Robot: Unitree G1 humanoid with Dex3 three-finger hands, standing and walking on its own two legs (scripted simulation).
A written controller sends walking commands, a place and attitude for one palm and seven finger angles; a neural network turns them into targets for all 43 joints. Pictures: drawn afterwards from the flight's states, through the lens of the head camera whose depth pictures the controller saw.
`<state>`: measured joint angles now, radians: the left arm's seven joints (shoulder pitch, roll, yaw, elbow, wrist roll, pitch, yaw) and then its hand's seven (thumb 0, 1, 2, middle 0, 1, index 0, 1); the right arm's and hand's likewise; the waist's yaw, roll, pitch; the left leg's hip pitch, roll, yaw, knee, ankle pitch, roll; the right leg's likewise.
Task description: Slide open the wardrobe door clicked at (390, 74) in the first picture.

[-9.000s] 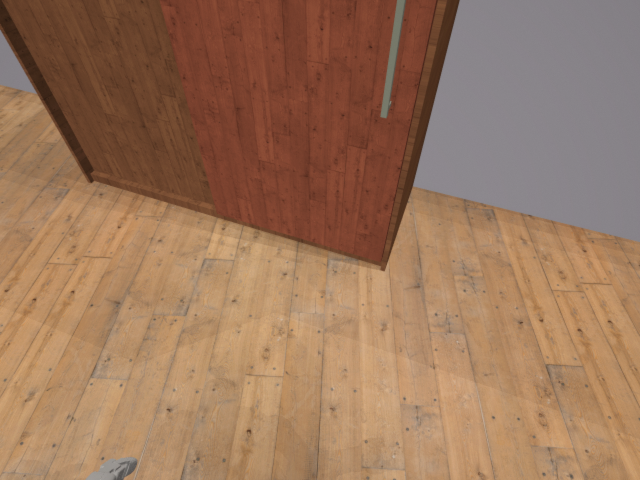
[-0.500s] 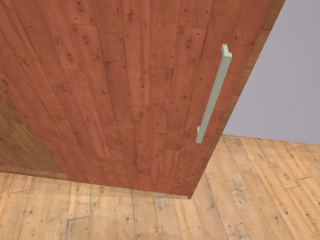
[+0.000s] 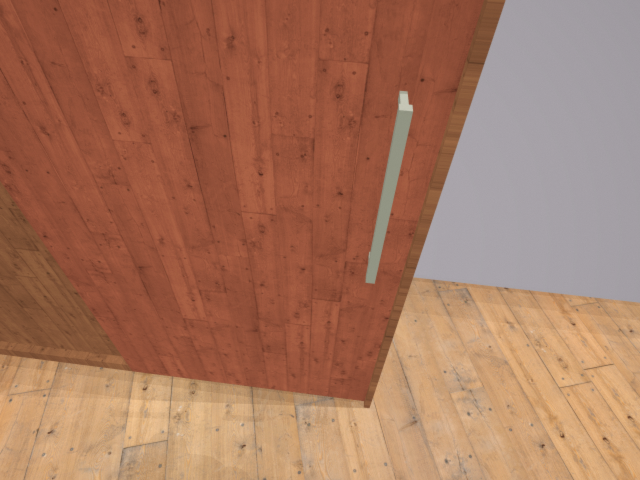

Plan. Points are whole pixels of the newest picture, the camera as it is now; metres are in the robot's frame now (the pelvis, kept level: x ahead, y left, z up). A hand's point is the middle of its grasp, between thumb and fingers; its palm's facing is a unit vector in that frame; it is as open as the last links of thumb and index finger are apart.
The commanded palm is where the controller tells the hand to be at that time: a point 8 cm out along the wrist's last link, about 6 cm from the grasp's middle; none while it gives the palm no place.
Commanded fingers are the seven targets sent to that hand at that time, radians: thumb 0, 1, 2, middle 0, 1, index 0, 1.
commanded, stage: come to a stop and stand still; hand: right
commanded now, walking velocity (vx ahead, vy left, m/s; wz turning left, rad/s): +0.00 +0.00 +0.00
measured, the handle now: (384, 202) +0.48 -0.06 +0.10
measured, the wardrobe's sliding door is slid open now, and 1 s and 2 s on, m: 0.00 0.00 0.00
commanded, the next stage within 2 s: look again from close up in 1.14 s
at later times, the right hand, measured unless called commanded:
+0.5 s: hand out of the picture +0.05 -0.23 -0.14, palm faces -0.03 +0.94 -0.34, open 7.4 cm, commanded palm none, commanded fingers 0.00 -0.90 -0.90 0.20 0.30 0.20 0.30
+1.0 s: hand out of the picture +0.09 -0.21 -0.13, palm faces -0.03 +0.94 -0.34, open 7.4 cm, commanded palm none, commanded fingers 0.00 -0.90 -0.90 0.20 0.30 0.20 0.30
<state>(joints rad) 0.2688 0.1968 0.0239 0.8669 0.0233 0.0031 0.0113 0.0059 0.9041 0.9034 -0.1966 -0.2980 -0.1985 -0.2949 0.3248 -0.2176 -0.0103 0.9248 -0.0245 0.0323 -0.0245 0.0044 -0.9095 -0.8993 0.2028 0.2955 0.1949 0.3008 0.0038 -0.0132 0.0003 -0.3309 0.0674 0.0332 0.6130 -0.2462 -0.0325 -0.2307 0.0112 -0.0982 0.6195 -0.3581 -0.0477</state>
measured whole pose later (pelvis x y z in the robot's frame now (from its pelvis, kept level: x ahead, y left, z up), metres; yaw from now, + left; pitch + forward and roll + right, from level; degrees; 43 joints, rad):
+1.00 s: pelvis +0.01 +0.03 +0.02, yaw -1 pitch -2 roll +0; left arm 0.14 0.33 0.00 1.09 0.01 -0.01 -0.02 0.01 0.90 0.90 -0.20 -0.30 -0.20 -0.30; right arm 0.13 -0.32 0.02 1.06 -0.01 -0.02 -0.01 0.00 -0.91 -0.90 0.21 0.30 0.20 0.30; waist 0.01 -0.02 0.03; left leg -0.19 0.03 0.08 0.37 -0.14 0.01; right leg -0.09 -0.01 -0.06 0.35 -0.22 0.00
